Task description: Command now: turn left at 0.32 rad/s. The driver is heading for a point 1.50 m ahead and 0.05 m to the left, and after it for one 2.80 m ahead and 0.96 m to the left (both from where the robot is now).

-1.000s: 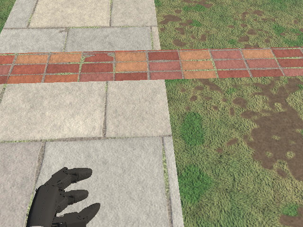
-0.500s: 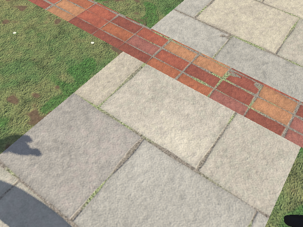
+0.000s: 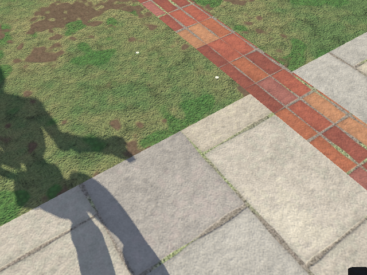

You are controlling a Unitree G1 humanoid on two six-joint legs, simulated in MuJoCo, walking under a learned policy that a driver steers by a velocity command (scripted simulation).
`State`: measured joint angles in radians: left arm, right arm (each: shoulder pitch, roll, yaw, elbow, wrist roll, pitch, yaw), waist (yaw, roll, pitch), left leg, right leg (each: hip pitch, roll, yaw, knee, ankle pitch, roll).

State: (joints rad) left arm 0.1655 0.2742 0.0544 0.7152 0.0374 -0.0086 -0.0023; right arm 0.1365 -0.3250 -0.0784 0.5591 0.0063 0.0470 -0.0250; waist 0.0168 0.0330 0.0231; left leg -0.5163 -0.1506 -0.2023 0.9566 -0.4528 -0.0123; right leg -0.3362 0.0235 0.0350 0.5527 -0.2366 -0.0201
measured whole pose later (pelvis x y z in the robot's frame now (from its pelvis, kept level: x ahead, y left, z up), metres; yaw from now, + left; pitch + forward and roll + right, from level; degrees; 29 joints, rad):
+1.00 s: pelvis +0.01 +0.03 +0.00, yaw +3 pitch -1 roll +0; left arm 0.20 0.22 0.04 0.96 0.00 0.01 0.04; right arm 0.27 -0.20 -0.03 0.84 -0.01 -0.01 -0.03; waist 0.02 0.00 0.03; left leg -0.16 -0.03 -0.06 0.53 -0.34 0.01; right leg -0.25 -0.04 0.02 0.53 -0.26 0.04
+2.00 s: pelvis +0.02 +0.02 +0.00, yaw +2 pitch -1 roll +0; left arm 0.30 0.19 0.03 1.12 -0.02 0.00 0.05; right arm 0.36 -0.18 -0.02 1.07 0.02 -0.02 -0.04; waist 0.00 0.00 0.00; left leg -0.15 -0.02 -0.05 0.52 -0.42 0.04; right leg -0.29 -0.02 0.01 0.63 -0.43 0.00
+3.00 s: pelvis +0.67 +0.03 +0.00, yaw +2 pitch +0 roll +3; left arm 0.06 0.25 0.01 0.76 -0.01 -0.11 -0.01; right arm 0.50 -0.21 -0.02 1.00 0.01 -0.13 0.01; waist -0.09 -0.04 -0.01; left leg 0.06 -0.09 0.04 0.23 -0.30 0.05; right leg -0.83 -0.17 0.02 0.81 0.15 -0.03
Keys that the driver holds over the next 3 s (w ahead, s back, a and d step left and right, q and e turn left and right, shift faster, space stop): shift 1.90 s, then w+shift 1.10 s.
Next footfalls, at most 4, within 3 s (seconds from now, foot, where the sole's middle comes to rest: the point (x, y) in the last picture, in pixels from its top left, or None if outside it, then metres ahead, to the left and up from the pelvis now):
0.24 left None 0.01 0.14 -0.77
2.66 left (171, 244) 0.60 0.12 -0.77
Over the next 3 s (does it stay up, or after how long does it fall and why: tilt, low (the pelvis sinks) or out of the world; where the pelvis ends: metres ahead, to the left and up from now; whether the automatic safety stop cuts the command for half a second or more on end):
stays up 0.67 0.03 0.00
